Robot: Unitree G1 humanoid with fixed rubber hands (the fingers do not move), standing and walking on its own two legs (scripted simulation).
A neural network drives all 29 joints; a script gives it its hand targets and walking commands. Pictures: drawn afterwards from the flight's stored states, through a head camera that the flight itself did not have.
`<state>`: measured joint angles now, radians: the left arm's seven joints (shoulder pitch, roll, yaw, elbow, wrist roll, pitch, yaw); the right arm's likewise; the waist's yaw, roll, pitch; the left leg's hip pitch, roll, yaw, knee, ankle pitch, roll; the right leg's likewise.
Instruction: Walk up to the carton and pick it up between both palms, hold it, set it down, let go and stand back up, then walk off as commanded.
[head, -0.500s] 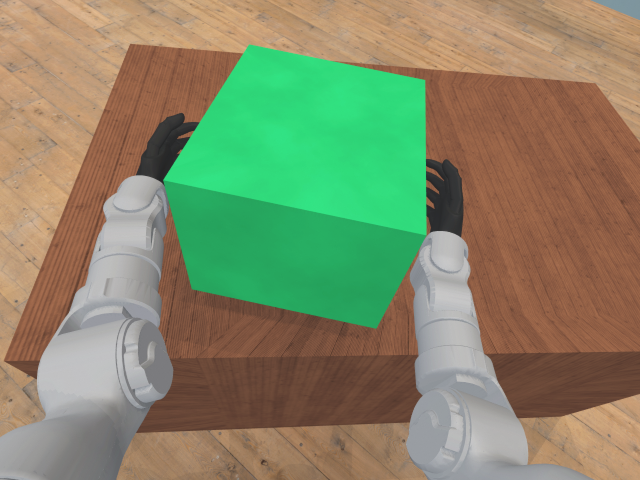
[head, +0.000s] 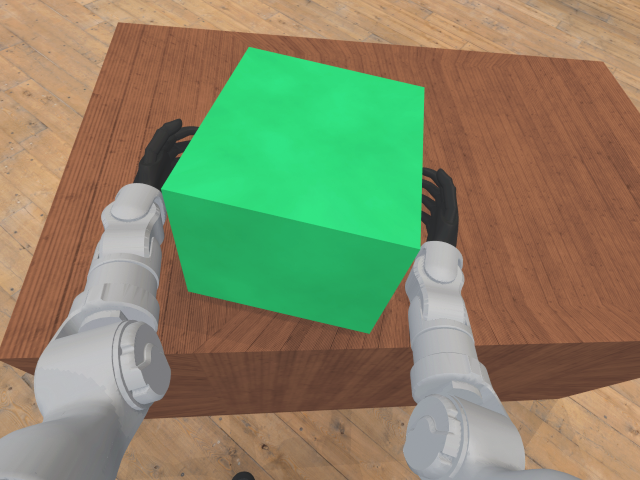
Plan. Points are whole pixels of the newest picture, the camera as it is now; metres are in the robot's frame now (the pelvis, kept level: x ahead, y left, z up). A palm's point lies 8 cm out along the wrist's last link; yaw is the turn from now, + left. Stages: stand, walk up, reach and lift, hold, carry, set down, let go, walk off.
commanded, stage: set down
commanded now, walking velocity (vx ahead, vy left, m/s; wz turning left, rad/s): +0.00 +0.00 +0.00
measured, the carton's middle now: (308, 187) +0.49 -0.01 +0.01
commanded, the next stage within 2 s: none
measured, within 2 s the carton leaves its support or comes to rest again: rests again in 1.16 s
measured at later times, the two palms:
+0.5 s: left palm (156, 187) +0.44 +0.19 +0.06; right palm (437, 239) +0.37 -0.17 +0.05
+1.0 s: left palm (155, 190) +0.44 +0.19 +0.06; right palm (436, 241) +0.37 -0.17 +0.05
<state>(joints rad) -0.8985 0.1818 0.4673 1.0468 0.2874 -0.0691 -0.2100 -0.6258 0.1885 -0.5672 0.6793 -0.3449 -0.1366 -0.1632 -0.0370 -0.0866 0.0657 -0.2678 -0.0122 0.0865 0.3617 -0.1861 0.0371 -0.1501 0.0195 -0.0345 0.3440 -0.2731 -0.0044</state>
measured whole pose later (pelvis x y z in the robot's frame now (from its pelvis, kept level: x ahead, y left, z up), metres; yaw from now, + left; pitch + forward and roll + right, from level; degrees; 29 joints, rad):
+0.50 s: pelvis -0.01 +0.00 +0.00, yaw +0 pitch +7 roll +0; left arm -0.92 0.18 0.49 1.07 0.29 -0.13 -0.21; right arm -0.65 0.18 -0.57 0.70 -0.35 -0.18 -0.17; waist -0.04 -0.09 0.07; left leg -0.32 -0.01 0.09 0.36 -0.17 0.04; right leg -0.20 0.02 -0.04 0.35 -0.26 -0.01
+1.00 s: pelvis -0.01 +0.00 +0.00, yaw +0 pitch +7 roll +0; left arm -0.92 0.18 0.52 1.08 0.32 -0.15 -0.22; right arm -0.65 0.19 -0.58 0.70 -0.35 -0.20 -0.17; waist -0.04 -0.09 0.07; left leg -0.33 -0.01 0.09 0.36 -0.16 0.04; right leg -0.22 0.02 -0.04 0.36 -0.27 -0.01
